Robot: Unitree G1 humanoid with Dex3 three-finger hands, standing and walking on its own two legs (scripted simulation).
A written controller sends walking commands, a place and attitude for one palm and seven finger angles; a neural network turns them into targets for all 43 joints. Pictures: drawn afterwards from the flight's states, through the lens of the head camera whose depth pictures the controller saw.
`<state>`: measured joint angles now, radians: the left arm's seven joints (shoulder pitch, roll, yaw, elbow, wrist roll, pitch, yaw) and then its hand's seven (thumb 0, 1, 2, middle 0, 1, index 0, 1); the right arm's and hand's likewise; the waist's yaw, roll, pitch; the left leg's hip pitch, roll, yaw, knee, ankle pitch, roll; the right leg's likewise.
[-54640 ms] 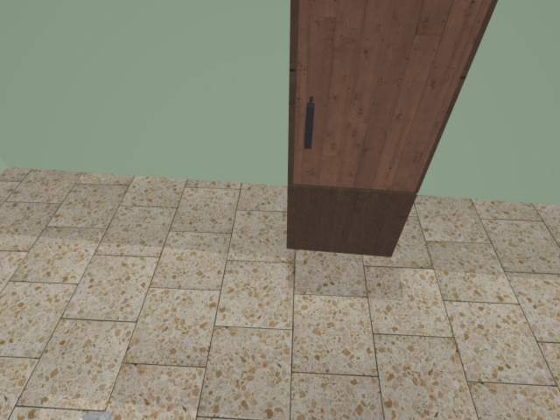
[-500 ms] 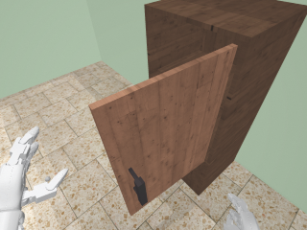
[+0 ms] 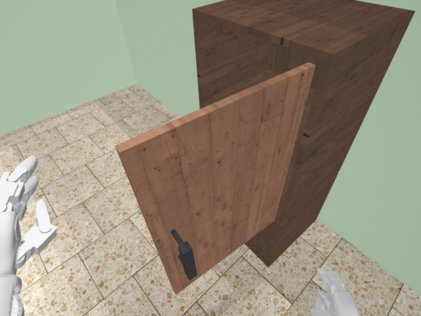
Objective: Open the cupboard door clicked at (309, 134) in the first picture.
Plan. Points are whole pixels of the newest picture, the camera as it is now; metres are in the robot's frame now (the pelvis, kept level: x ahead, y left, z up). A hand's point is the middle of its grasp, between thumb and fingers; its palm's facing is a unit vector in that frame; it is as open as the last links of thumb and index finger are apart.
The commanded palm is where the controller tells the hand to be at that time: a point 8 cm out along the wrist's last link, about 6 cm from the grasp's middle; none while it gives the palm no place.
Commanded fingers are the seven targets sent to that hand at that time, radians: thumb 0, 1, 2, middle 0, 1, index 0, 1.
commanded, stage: draw the hand back to the body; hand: left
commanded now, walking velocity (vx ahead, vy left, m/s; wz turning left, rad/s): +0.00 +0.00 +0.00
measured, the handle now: (183, 254) +0.27 +0.11 -0.08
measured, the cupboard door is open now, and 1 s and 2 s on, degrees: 86 86 86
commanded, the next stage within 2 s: step back with the hand held close in 0.04 s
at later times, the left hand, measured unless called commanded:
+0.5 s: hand (42, 235) +0.17 +0.27 +0.15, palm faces +0.34 -0.77 -0.53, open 7.5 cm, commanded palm +0.11 +0.31 +0.17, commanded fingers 0.00 0.90 0.90 -0.20 -0.30 -0.20 -0.30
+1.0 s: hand out of the picture +0.10 +0.29 +0.15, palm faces +0.46 -0.73 -0.51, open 7.5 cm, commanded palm +0.03 +0.33 +0.17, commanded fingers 0.00 0.90 0.90 -0.20 -0.30 -0.20 -0.30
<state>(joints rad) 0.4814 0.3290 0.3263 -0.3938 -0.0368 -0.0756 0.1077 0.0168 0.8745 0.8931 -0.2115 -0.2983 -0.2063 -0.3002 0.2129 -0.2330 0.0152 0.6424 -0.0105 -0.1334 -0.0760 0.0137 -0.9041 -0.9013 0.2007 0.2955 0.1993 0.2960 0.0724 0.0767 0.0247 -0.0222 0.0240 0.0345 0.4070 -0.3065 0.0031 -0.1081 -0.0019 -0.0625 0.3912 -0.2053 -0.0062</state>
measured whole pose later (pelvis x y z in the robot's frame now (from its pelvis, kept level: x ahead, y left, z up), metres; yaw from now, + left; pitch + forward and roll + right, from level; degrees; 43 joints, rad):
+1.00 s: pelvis -0.10 +0.02 -0.02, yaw +2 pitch -1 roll -1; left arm 0.51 0.42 0.46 -0.52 0.03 -0.22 0.16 0.02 0.88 0.90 -0.21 -0.30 -0.21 -0.30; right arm 0.25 -0.21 0.01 0.56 -0.01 -0.09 -0.09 0.01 -0.90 -0.90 0.20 0.30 0.20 0.30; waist -0.02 -0.02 0.07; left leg -0.38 -0.02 0.02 0.65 -0.26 0.05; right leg -0.42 0.00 0.02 0.57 -0.12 0.02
